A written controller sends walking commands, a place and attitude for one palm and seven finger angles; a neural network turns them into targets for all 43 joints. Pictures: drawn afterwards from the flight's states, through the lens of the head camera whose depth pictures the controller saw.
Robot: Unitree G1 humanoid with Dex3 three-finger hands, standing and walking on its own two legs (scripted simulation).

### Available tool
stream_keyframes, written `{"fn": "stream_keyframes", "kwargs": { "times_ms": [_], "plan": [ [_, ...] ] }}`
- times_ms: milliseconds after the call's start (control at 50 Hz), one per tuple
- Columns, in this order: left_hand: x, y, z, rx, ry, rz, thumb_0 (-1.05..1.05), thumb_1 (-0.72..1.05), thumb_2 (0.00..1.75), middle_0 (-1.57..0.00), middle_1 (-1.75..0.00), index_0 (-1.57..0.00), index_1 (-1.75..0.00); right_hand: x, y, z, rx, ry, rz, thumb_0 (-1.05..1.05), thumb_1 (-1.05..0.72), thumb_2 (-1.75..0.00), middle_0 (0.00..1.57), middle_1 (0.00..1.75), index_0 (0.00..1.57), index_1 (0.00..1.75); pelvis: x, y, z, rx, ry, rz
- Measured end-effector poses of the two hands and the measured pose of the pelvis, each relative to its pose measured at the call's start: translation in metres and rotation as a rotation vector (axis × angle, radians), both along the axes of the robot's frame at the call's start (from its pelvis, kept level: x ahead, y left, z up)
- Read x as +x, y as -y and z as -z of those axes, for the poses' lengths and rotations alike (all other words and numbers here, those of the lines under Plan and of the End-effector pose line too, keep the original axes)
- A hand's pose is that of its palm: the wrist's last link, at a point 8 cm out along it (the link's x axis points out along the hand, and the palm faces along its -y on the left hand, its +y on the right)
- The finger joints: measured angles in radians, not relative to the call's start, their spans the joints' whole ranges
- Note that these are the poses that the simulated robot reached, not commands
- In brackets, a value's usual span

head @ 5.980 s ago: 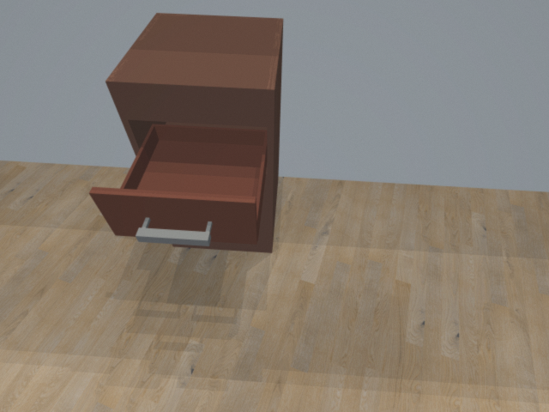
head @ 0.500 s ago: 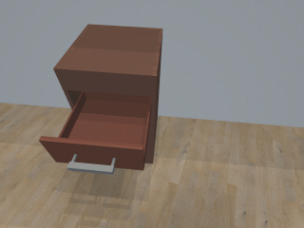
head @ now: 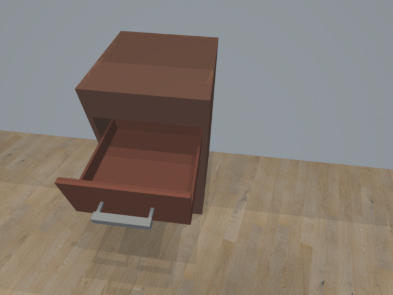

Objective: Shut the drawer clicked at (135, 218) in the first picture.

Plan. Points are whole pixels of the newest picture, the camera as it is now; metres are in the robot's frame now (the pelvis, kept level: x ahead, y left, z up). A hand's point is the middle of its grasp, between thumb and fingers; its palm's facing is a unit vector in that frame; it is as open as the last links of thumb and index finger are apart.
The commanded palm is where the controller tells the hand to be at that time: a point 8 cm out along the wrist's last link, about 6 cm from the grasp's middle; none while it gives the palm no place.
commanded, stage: shuffle to correct the standing spot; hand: left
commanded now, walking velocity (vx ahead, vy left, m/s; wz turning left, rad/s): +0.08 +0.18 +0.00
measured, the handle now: (124, 214) +0.36 +0.24 -0.19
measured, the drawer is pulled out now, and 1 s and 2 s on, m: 0.28 0.28 0.28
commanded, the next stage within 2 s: come to a stop and stand still in 0.06 s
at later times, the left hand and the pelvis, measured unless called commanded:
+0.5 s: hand out of the picture +0.11 +0.20 -0.16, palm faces -0.02 -0.97 -0.25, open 7.3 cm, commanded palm none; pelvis +0.03 +0.03 +0.00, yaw -2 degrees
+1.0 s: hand out of the picture +0.00 +0.15 -0.17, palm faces -0.01 -0.99 -0.16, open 7.4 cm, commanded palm none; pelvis +0.04 +0.01 +0.01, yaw -1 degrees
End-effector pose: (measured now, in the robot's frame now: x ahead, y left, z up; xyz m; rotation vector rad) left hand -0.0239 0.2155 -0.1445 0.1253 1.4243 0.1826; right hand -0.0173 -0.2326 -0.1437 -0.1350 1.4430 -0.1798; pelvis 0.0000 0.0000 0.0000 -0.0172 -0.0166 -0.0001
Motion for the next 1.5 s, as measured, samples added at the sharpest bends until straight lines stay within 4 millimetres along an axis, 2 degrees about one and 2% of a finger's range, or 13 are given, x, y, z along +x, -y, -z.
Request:
{"fn": "stream_keyframes", "kwargs": {
  "times_ms": [120, 260, 380, 480, 560, 640, 860, 960, 1040, 1120, 1220, 1360, 1500],
  "plan": [
    [0.009, -0.031, 0.007, 0.011, -0.047, 0.014, 0.01, 0.9, 0.89, -0.2, -0.3, -0.2, -0.3, 0.018, -0.012, -0.005, -0.044, 0.047, 0.005, 0.0, -0.91, -0.9, 0.2, 0.3, 0.2, 0.3, 0.012, -0.022, 0.004, 0.021, -0.001, 0.031],
    [0.06, -0.054, -0.006, 0.052, 0.013, 0.081, 0.01, 0.9, 0.89, -0.2, -0.3, -0.2, -0.3, 0.02, -0.041, -0.001, 0.001, 0.053, 0.032, 0.0, -0.91, -0.9, 0.2, 0.3, 0.2, 0.3, 0.019, -0.035, -0.001, 0.039, -0.011, 0.05],
    [0.107, -0.047, -0.012, 0.061, 0.124, 0.101, 0.01, 0.91, 0.89, -0.19, -0.3, -0.2, -0.3, 0.021, -0.062, 0.011, 0.064, 0.035, 0.04, 0.0, -0.9, -0.89, 0.2, 0.3, 0.2, 0.3, 0.028, -0.034, 0.001, 0.06, -0.003, 0.033],
    [0.124, -0.034, -0.018, 0.061, 0.187, 0.109, 0.0, 0.92, 0.89, -0.2, -0.3, -0.2, -0.3, 0.027, -0.067, 0.015, 0.097, 0.036, 0.06, 0.0, -0.91, -0.89, 0.2, 0.3, 0.2, 0.3, 0.034, -0.03, -0.002, 0.033, 0.01, 0.035],
    [0.123, -0.029, -0.019, 0.054, 0.186, 0.117, 0.0, 0.94, 0.89, -0.2, -0.3, -0.2, -0.3, 0.026, -0.06, 0.01, 0.088, 0.037, 0.075, 0.01, -0.92, -0.89, 0.2, 0.3, 0.2, 0.3, 0.036, -0.025, -0.005, 0.029, 0.007, 0.044],
    [0.112, -0.026, -0.017, 0.048, 0.152, 0.112, -0.01, 0.95, 0.89, -0.2, -0.3, -0.2, -0.3, 0.021, -0.051, 0.003, 0.072, 0.027, 0.077, 0.01, -0.92, -0.89, 0.2, 0.3, 0.2, 0.3, 0.038, -0.019, -0.008, 0.026, 0.004, 0.046],
    [0.048, -0.005, -0.01, -0.007, -0.016, 0.063, 0.0, 0.92, 0.89, -0.2, -0.3, -0.2, -0.3, 0.006, -0.036, -0.003, 0.045, -0.045, 0.056, 0.0, -0.91, -0.9, 0.2, 0.3, 0.2, 0.3, 0.042, -0.011, -0.01, 0.022, 0.001, 0.035],
    [0.025, 0.01, -0.01, -0.035, -0.071, 0.043, 0.01, 0.91, 0.89, -0.2, -0.3, -0.2, -0.3, 0.008, -0.036, -0.002, 0.054, -0.048, 0.048, 0.0, -0.91, -0.9, 0.2, 0.3, 0.2, 0.3, 0.043, -0.008, -0.011, 0.023, 0.002, 0.034],
    [0.015, 0.015, -0.006, -0.039, -0.07, 0.045, 0.01, 0.91, 0.89, -0.2, -0.3, -0.2, -0.3, 0.016, -0.037, 0.001, 0.064, -0.013, 0.016, 0.0, -0.91, -0.9, 0.2, 0.3, 0.2, 0.3, 0.034, -0.007, -0.006, 0.008, -0.011, 0.015],
    [0.017, 0.013, -0.004, -0.041, -0.053, 0.038, 0.01, 0.9, 0.89, -0.2, -0.3, -0.2, -0.3, 0.024, -0.04, 0.005, 0.072, 0.023, -0.007, 0.0, -0.91, -0.9, 0.2, 0.3, 0.2, 0.3, 0.033, -0.008, -0.003, 0.008, -0.015, 0.003],
    [0.034, 0.006, -0.004, -0.028, -0.001, 0.041, 0.01, 0.9, 0.89, -0.2, -0.3, -0.2, -0.3, 0.031, -0.044, 0.007, 0.082, 0.044, -0.014, 0.0, -0.91, -0.9, 0.2, 0.3, 0.2, 0.3, 0.037, -0.01, -0.002, 0.013, -0.012, 0.003],
    [0.055, -0.006, -0.003, -0.008, 0.037, 0.059, 0.02, 0.92, 0.89, -0.2, -0.3, -0.2, -0.3, 0.031, -0.045, 0.003, 0.069, 0.039, -0.009, 0.0, -0.91, -0.89, 0.2, 0.3, 0.2, 0.3, 0.042, -0.011, -0.003, 0.016, -0.006, 0.01],
    [0.063, -0.012, -0.003, -0.009, 0.042, 0.059, 0.02, 0.92, 0.89, -0.2, -0.3, -0.2, -0.3, 0.029, -0.042, -0.002, 0.049, 0.007, -0.012, 0.0, -0.91, -0.89, 0.2, 0.3, 0.2, 0.3, 0.044, -0.013, -0.004, 0.015, -0.004, 0.008]
  ]
}}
